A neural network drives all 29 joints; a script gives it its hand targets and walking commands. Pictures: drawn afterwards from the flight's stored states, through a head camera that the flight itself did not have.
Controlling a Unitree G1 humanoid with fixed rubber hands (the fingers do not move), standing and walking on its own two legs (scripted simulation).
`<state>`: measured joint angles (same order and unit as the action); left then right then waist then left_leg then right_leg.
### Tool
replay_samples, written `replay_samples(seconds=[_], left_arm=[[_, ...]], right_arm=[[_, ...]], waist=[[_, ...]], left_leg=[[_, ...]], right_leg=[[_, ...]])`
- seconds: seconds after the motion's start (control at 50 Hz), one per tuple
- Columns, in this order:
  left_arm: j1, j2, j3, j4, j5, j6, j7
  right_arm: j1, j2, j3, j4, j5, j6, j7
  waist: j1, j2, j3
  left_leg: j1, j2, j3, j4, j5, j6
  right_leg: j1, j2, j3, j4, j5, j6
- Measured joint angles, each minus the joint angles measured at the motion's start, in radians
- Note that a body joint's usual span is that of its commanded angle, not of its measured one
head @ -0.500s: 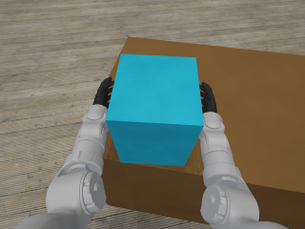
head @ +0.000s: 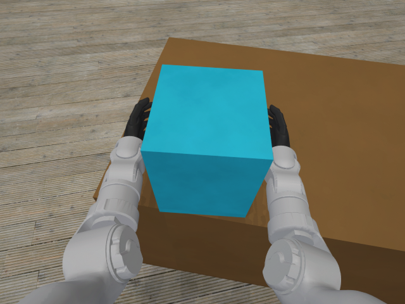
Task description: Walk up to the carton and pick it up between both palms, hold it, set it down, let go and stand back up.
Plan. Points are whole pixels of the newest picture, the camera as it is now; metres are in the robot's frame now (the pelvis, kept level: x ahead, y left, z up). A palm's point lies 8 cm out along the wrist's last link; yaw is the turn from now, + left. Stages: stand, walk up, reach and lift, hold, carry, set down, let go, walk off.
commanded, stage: set down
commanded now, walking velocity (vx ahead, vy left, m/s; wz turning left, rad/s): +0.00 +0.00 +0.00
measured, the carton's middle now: (206, 147) +0.42 -0.03 +0.05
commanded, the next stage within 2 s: none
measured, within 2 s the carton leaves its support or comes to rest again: neither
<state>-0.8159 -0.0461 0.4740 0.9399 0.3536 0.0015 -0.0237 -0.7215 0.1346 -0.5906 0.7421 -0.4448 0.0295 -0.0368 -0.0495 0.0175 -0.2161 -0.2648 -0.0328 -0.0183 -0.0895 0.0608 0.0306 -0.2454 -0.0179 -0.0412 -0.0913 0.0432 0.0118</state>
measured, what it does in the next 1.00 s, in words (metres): stands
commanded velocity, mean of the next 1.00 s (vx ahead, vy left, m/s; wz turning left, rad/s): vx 0.00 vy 0.00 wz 0.00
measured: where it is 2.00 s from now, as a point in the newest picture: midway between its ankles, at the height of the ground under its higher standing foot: outside the picture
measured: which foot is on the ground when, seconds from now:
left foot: down 0.00-1.00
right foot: down 0.00-1.00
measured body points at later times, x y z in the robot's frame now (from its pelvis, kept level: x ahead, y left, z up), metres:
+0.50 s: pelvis +0.00 +0.00 +0.00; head +0.06 -0.01 +0.45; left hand +0.45 +0.11 +0.07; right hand +0.42 -0.18 +0.06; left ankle -0.02 +0.10 -0.75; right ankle -0.03 -0.13 -0.75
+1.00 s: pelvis +0.00 +0.00 +0.00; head +0.06 +0.00 +0.44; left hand +0.46 +0.13 +0.07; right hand +0.42 -0.18 +0.06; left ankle -0.02 +0.10 -0.75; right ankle -0.03 -0.13 -0.75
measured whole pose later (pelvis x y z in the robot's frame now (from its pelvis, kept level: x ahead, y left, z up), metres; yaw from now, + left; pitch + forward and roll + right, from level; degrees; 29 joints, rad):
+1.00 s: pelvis +0.00 +0.00 +0.00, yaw -3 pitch +20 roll +0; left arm -0.90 0.13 0.24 1.14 0.07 -0.02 0.04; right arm -0.79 -0.03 -0.28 0.97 -0.09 -0.01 -0.15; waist -0.02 0.01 -0.23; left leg -0.38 -0.03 0.04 0.04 0.00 0.03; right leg -0.35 -0.01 0.01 -0.02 0.03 0.01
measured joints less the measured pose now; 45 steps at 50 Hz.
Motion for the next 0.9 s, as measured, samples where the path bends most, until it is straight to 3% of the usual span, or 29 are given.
replay_samples(seconds=[0.3,0.72,0.82,0.9], left_arm=[[-0.005,0.015,-0.011,0.06,-0.039,-0.075,0.011],[0.001,0.027,-0.019,0.059,-0.043,-0.081,-0.018],[-0.015,0.06,-0.049,0.104,-0.079,-0.091,-0.024],[-0.049,0.119,-0.142,0.181,-0.156,-0.068,0.002]], right_arm=[[0.011,-0.015,0.034,0.047,0.034,-0.088,-0.044],[0.008,-0.021,0.02,0.067,0.032,-0.105,-0.025],[-0.01,-0.053,0.061,0.125,0.073,-0.115,-0.031],[-0.044,-0.108,0.165,0.212,0.182,-0.097,-0.06]], waist=[[0.015,0.007,-0.011],[0.011,0.001,-0.013],[0.013,-0.004,-0.01],[0.014,-0.01,-0.013]], left_leg=[[-0.023,0.003,0.01,0.0,-0.003,-0.001],[-0.022,0.001,0.015,0.001,-0.005,0.0],[-0.018,0.002,0.026,0.002,-0.007,0.0],[-0.043,0.002,0.041,0.033,-0.02,0.0]], right_leg=[[-0.025,0.003,0.009,0.001,-0.001,-0.001],[-0.025,0.001,0.014,0.001,-0.002,0.001],[-0.025,0.002,0.024,0.002,0.0,0.002],[-0.044,0.002,0.039,0.013,0.003,0.003]])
